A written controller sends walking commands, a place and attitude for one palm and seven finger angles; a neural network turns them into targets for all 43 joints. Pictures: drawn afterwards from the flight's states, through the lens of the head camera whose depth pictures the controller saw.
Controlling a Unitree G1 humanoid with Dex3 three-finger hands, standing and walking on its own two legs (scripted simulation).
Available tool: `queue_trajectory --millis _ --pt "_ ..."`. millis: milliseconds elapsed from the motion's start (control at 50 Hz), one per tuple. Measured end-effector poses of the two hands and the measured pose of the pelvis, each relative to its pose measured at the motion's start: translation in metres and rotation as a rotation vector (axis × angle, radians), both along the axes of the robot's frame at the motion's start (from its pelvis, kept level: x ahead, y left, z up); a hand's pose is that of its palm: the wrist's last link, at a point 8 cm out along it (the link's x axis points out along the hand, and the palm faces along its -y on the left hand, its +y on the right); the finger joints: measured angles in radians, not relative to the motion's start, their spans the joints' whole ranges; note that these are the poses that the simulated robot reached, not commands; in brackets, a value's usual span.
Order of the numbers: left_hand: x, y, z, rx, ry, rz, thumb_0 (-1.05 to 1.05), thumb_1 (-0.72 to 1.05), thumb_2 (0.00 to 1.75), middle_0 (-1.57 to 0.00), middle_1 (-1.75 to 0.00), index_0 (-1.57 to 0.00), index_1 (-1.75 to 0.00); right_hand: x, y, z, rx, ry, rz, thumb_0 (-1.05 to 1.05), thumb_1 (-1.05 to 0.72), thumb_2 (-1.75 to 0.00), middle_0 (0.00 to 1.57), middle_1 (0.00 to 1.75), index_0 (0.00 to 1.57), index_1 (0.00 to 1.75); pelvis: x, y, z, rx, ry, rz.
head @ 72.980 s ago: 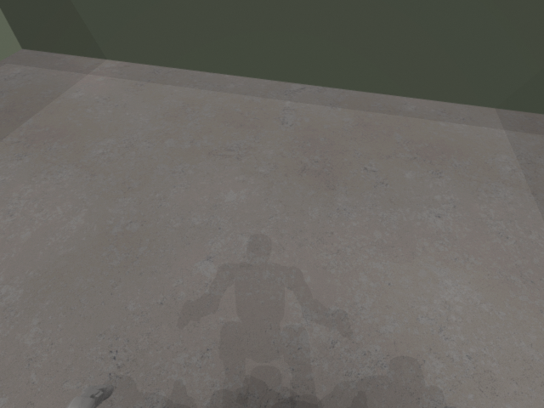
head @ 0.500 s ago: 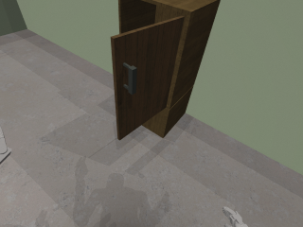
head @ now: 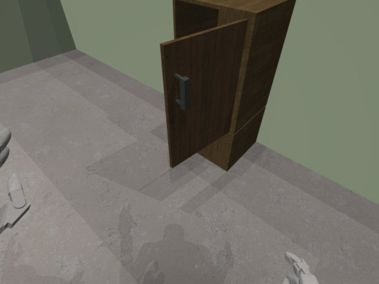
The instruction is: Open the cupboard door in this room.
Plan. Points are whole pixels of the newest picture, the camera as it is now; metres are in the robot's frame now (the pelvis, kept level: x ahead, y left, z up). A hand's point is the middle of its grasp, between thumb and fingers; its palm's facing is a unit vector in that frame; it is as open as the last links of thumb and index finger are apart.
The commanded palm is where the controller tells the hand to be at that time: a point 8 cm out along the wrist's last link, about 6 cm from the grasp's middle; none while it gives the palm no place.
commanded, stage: stop stepping back and stand still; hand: left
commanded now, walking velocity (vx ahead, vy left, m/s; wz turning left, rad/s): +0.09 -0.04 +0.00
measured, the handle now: (181, 91) +0.74 +0.06 +0.04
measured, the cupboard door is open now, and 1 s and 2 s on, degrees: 82 82 82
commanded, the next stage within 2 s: let the arm hang, fingers relaxed in 0.28 s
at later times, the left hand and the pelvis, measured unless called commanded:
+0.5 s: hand (69, 245) +0.20 +0.25 +0.02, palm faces +0.24 -0.86 -0.46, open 7.4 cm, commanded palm none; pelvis +0.00 -0.01 +0.00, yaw +5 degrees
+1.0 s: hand out of the picture -0.02 +0.21 -0.14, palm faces +0.12 -0.94 -0.31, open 7.3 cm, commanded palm none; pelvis +0.00 -0.01 +0.02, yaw +5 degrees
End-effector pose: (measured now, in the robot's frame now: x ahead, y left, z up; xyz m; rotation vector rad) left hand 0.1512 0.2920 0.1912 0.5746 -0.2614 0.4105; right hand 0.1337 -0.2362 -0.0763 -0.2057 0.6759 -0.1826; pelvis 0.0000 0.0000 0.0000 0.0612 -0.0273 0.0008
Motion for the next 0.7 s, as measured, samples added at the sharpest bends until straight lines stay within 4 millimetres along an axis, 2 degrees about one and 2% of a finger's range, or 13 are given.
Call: queue_trajectory --millis 80,140,280,380,400,440,500,540,580,620,660,700 --pt "-0.003 -0.008 0.016 0.071 -0.040 0.014 0.02 0.88 0.89 -0.21 -0.31 -0.21 -0.30 0.002 0.006 -0.019 0.054 0.038 0.040 0.01 -0.90 -0.90 0.20 0.30 0.20 0.30 0.000 -0.009 -0.006 -0.027 -0.017 0.023" --pt "-0.005 -0.010 0.021 0.070 -0.057 0.020 0.02 0.88 0.89 -0.21 -0.31 -0.21 -0.30 0.001 0.006 -0.026 0.068 0.100 0.058 0.02 -0.90 -0.90 0.20 0.30 0.21 0.30 -0.003 -0.012 -0.003 -0.029 -0.008 0.031" --pt "-0.006 -0.007 0.005 0.004 0.074 0.053 0.01 0.88 0.89 -0.21 -0.31 -0.21 -0.30 -0.002 -0.004 -0.010 0.043 0.130 0.052 0.02 -0.90 -0.90 0.20 0.30 0.21 0.30 0.000 -0.015 0.013 -0.016 0.024 0.027" --pt "-0.003 -0.009 -0.003 -0.025 0.068 0.036 0.02 0.88 0.89 -0.21 -0.31 -0.21 -0.30 0.007 -0.013 -0.002 -0.028 0.108 0.068 0.02 -0.90 -0.90 0.20 0.30 0.21 0.30 0.004 -0.012 0.011 -0.050 0.019 0.032" --pt "0.001 -0.009 -0.010 -0.025 0.082 0.021 0.02 0.88 0.89 -0.21 -0.31 -0.21 -0.30 0.010 -0.015 -0.003 -0.025 0.107 0.086 0.02 -0.90 -0.90 0.20 0.30 0.20 0.30 0.004 -0.011 0.010 -0.051 0.023 0.045" --pt "0.013 -0.004 -0.050 -0.087 0.241 0.024 0.01 0.89 0.90 -0.20 -0.31 -0.21 -0.30 0.014 -0.020 -0.013 -0.016 0.147 0.125 0.01 -0.90 -0.90 0.20 0.30 0.20 0.30 0.003 -0.009 0.007 -0.045 0.030 0.082" --pt "0.014 -0.006 -0.141 -0.266 0.594 0.093 0.01 0.89 0.90 -0.20 -0.30 -0.20 -0.30 0.016 -0.024 -0.033 0.003 0.215 0.130 0.01 -0.90 -0.90 0.20 0.30 0.20 0.30 0.004 -0.009 0.002 -0.034 0.038 0.093" --pt "-0.003 -0.022 -0.199 -0.371 0.826 0.118 0.01 0.90 0.90 -0.20 -0.30 -0.20 -0.30 0.012 -0.024 -0.040 0.025 0.248 0.117 0.01 -0.90 -0.90 0.20 0.30 0.20 0.30 0.004 -0.011 0.001 -0.031 0.027 0.088" --pt "-0.029 -0.045 -0.245 -0.462 1.017 0.115 0.01 0.90 0.90 -0.20 -0.30 -0.20 -0.30 0.003 -0.022 -0.043 0.039 0.289 0.107 0.01 -0.90 -0.90 0.20 0.30 0.20 0.30 0.004 -0.015 0.002 -0.033 0.012 0.090" --pt "-0.059 -0.069 -0.279 -0.546 1.166 0.107 0.01 0.90 0.89 -0.20 -0.30 -0.20 -0.30 -0.011 -0.021 -0.045 0.038 0.347 0.101 0.01 -0.90 -0.90 0.20 0.30 0.20 0.30 0.003 -0.018 0.002 -0.041 -0.004 0.092" --pt "-0.090 -0.090 -0.303 -0.623 1.287 0.109 0.01 0.90 0.89 -0.20 -0.30 -0.20 -0.30 -0.028 -0.022 -0.046 0.032 0.416 0.092 0.01 -0.90 -0.90 0.20 0.30 0.20 0.30 0.001 -0.020 0.003 -0.049 -0.016 0.093" --pt "-0.110 -0.088 -0.311 -0.680 1.309 0.190 -0.01 0.96 0.89 -0.21 -0.30 -0.21 -0.30 -0.048 -0.021 -0.047 0.025 0.497 0.090 0.01 -0.90 -0.90 0.20 0.30 0.20 0.30 -0.001 -0.022 0.006 -0.055 -0.018 0.100"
